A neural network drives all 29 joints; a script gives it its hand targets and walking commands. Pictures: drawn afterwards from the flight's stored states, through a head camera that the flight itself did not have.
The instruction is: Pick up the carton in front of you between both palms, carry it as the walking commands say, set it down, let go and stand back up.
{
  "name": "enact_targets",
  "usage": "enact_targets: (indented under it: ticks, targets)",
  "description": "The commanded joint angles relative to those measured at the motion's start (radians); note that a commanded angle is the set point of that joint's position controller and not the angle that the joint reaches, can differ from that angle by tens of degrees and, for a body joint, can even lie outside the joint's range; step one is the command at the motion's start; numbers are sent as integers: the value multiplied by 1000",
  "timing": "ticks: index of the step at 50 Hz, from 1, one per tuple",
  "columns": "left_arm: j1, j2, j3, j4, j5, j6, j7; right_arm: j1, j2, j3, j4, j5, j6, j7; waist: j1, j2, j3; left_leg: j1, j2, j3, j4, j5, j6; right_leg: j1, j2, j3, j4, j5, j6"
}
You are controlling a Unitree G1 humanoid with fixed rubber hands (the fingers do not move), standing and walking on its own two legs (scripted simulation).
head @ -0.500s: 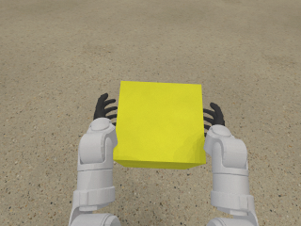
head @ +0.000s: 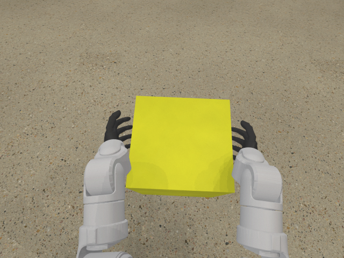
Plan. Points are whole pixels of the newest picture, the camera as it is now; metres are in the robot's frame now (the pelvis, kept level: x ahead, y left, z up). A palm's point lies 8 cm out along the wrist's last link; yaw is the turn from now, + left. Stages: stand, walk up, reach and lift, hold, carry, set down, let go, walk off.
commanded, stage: carry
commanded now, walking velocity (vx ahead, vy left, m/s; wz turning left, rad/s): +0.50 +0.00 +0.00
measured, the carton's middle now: (179, 154) +0.38 +0.00 -0.01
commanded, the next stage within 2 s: none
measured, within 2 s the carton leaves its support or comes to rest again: neither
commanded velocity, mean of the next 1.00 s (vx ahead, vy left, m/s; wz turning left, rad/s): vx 0.50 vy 0.00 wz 0.00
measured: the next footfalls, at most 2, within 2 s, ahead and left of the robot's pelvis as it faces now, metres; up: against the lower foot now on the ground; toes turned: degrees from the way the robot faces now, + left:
right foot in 0.32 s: +0.37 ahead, -0.14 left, +0.00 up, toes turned -8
left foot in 0.88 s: +0.69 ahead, +0.07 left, +0.00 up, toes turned +12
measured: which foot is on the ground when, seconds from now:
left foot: down 0.00-0.36, up 0.38-0.86, down 0.88-1.00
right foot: up 0.00-0.30, down 0.32-0.88, up 0.90-1.00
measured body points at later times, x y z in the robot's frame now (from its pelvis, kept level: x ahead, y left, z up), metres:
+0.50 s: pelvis +0.29 -0.07 +0.00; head +0.28 -0.09 +0.45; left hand +0.55 +0.10 +0.07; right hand +0.56 -0.19 +0.05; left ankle +0.23 +0.05 -0.66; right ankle +0.33 -0.14 -0.74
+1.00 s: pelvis +0.59 -0.01 -0.01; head +0.57 +0.00 +0.44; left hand +0.85 +0.14 +0.07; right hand +0.85 -0.15 +0.07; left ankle +0.65 +0.06 -0.74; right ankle +0.44 -0.12 -0.65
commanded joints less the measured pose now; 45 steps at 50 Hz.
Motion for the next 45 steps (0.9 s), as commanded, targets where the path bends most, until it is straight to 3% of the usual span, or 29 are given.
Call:
enact_targets:
  ticks: [1, 2, 4, 5, 7, 10, 13, 14, 15, 16, 17, 18, 19, 21, 22, 24, 26, 29, 32, 33, 34, 35, 38, 40, 41, 42, 43, 44, 45]
  targets:
    - [-298, -923, -687, 12, -249, 89, -199, -487, 908, 712, -160, 363, 33, 252, -11, 83, -419, 561, 278, -297, -164, 399, 100, -146, -66, 4, -246, 105, 22]
    - [-260, -970, -705, -1, -270, 107, -204, -493, 904, 719, -229, 382, 41, 260, -3, 122, -387, 562, 258, -251, -169, 425, 85, -162, -51, -20, -289, 114, 19]
    - [-178, -960, -687, -18, -249, 133, -204, -438, 906, 706, -256, 387, 83, 273, 4, 120, -360, 546, 213, -161, -191, 415, 63, -161, -54, -42, -360, 227, 22]
    - [-208, -958, -700, -102, -273, 148, -208, -343, 920, 681, -200, 386, 104, 279, -3, 162, -344, 539, 213, -166, -199, 398, 61, -136, -59, -50, -423, 247, 27]
    - [-190, -973, -713, -147, -303, 175, -225, -334, 913, 702, -301, 392, 119, 282, 4, 158, -314, 506, 211, -108, -195, 372, 49, -71, -47, -84, -515, 330, 28]
    - [-150, -952, -727, -133, -327, 228, -251, -215, 874, 645, -250, 353, 173, 287, -16, 205, -215, 461, 176, -89, -204, 302, 29, -47, -39, -118, -622, 407, 25]
    - [-94, -949, -695, -141, -336, 254, -268, -227, 882, 679, -302, 355, 201, 295, 8, 149, -221, 396, 170, -12, -56, 349, 0, 150, -21, -186, -687, 352, 4]
    - [-116, -971, -678, -177, -335, 259, -274, -199, 922, 699, -292, 357, 208, 295, 25, 71, -267, 304, 133, 33, 103, 402, -33, 349, -25, -180, -696, 302, -9]
    - [-63, -957, -674, -138, -343, 270, -278, -220, 898, 696, -360, 356, 210, 292, 36, -95, -317, 82, 78, 54, 349, 206, -76, 546, -169, 48, -712, 297, -63]
    - [-25, -961, -677, -121, -338, 269, -287, -239, 929, 710, -394, 364, 209, 290, 27, -336, -376, -184, -20, 28, 583, -233, -91, 692, -393, 425, -790, 308, -148]
    - [-30, -980, -653, -160, -330, 260, -293, -210, 953, 735, -348, 376, 221, 299, 37, -360, -368, -298, -5, -58, 732, -364, -69, 700, -451, 527, -879, 268, -205]
    - [-27, -1016, -655, -147, -330, 256, -300, -231, 989, 728, -358, 387, 217, 302, 35, -243, -333, -326, 39, -102, 799, -339, -59, 628, -441, 463, -881, 268, -204]
    - [-42, -1053, -668, -166, -343, 243, -305, -255, 1014, 755, -377, 398, 200, 304, 43, -140, -324, -346, 56, -105, 793, -320, -51, 621, -408, 357, -843, 405, -176]
    - [-138, -1081, -705, -274, -366, 215, -311, -247, 1080, 772, -375, 418, 169, 314, 32, -52, -340, -284, 99, -111, 658, -217, -63, 541, -377, 254, -898, 335, -141]
    - [-115, -1087, -705, -272, -363, 211, -317, -274, 1084, 779, -414, 427, 157, 311, 29, -80, -342, -244, 94, -104, 633, -147, -61, 493, -338, 179, -902, 327, -114]
    - [-144, -1087, -723, -308, -386, 197, -319, -210, 1098, 775, -408, 396, 134, 301, 26, -153, -346, -234, 92, -71, 548, -93, -62, 486, -322, 108, -932, 258, -122]
    - [-80, -1057, -713, -260, -391, 195, -317, -144, 1056, 755, -390, 364, 127, 281, 38, -144, -305, -293, 97, -48, 455, -54, -79, 543, -328, 107, -949, 328, -144]
    - [16, -999, -715, -225, -367, 205, -317, -104, 991, 745, -420, 335, 129, 270, 37, -122, -261, -308, 92, -22, 363, 39, -76, 549, -287, 52, -946, 416, -127]
    - [-25, -979, -722, -289, -377, 210, -314, -110, 993, 760, -421, 350, 143, 276, 37, -129, -195, -301, 75, 20, 247, 96, -78, 554, -262, -11, -946, 476, -133]
    - [-16, -942, -744, -335, -366, 209, -309, -135, 985, 783, -453, 370, 147, 278, 42, -122, -180, -284, 54, 36, 229, 84, -70, 539, -267, 14, -948, 500, -135]
    - [-64, -951, -752, -382, -387, 207, -305, -139, 991, 796, -461, 381, 149, 281, 38, -93, -195, -294, 54, 35, 215, 97, -66, 600, -270, 0, -935, 551, -140]
    - [-74, -913, -744, -418, -379, 214, -300, -146, 977, 795, -474, 398, 158, 280, 39, -137, -187, -296, 55, 38, 190, 88, -60, 605, -258, -13, -915, 590, -127]
    - [7, -861, -717, -361, -351, 237, -278, -139, 895, 794, -481, 400, 188, 272, 44, -157, -140, -256, 26, 87, 127, 74, -52, 626, -253, -52, -887, 681, -123]
    - [27, -836, -721, -319, -345, 257, -270, -136, 819, 772, -497, 392, 201, 267, 35, -208, -158, -142, -1, 90, 70, 88, -18, 641, -245, -82, -786, 972, -97]
    - [55, -799, -717, -305, -335, 265, -264, -131, 801, 759, -462, 390, 210, 263, 32, -171, -200, -5, -43, 137, 19, 50, -10, 602, -206, -120, -650, 1031, -75]
    - [20, -799, -755, -334, -356, 275, -265, -114, 792, 733, -464, 394, 213, 266, -6, -89, -284, 238, -28, 120, -46, 50, 0, 512, -191, -159, -422, 942, -42]
    - [6, -769, -750, -343, -347, 283, -261, -74, 778, 719, -416, 375, 217, 264, -17, 85, -410, 555, 200, -191, -8, 58, 65, 214, -118, -157, -175, 568, 5]
    - [-2, -816, -752, -367, -371, 286, -264, -88, 801, 714, -405, 385, 215, 265, 5, 360, -466, 740, 391, -631, -103, 142, 196, -87, 28, -103, 82, 5, 37]
    - [-31, -833, -781, -337, -377, 283, -272, -94, 823, 712, -424, 378, 209, 265, -7, 228, -424, 696, 413, -633, -158, 157, 229, -190, 1, 28, 204, -69, -2]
